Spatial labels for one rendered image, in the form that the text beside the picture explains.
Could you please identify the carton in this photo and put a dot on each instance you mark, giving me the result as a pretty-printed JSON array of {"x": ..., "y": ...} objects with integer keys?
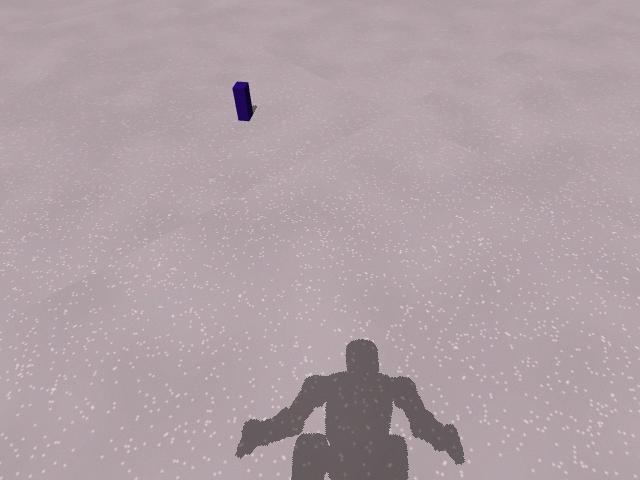
[{"x": 243, "y": 101}]

